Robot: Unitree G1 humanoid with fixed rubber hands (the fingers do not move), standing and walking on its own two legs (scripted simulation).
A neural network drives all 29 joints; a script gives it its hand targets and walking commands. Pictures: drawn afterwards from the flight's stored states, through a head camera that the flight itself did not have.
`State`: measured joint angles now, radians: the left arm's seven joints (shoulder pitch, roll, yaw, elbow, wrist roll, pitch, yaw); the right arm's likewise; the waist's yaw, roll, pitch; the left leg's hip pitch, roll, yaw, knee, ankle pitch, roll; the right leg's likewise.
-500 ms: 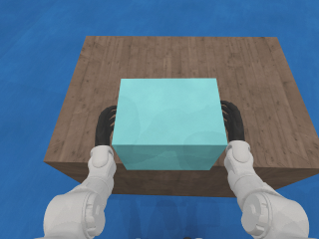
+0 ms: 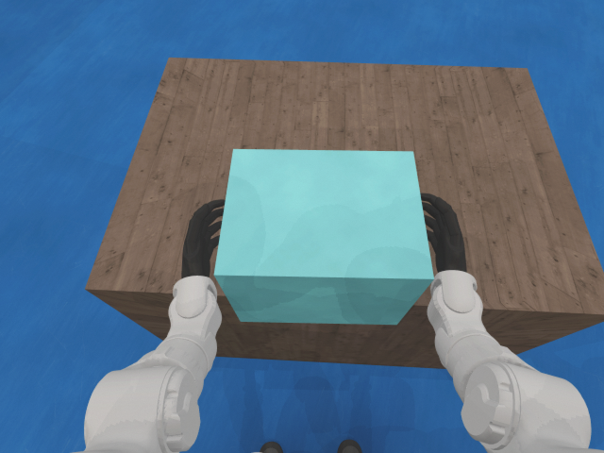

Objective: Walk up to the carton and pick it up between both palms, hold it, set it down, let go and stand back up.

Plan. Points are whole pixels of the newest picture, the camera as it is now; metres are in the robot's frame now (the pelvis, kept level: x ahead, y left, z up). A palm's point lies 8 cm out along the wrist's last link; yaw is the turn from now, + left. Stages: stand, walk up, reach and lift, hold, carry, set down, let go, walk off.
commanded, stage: reach and lift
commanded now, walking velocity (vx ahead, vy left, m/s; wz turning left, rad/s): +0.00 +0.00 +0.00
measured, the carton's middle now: (320, 242) +0.43 +0.00 -0.05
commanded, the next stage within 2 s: none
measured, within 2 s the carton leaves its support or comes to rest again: leaves its support in 0.20 s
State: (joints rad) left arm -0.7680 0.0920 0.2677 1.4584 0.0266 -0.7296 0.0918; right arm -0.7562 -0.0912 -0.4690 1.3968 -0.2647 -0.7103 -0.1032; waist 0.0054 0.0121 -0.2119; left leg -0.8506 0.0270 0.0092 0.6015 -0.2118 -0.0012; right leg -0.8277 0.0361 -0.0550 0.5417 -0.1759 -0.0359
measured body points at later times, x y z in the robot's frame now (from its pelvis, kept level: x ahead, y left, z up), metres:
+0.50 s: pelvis +0.02 +0.01 +0.01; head +0.07 +0.01 +0.46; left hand +0.42 +0.18 +0.05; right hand +0.43 -0.17 +0.07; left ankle +0.02 +0.12 -0.72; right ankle +0.02 -0.10 -0.72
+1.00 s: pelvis +0.01 +0.00 +0.03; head +0.01 +0.02 +0.48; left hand +0.40 +0.18 +0.12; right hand +0.40 -0.17 +0.13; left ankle +0.02 +0.12 -0.72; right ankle +0.02 -0.10 -0.72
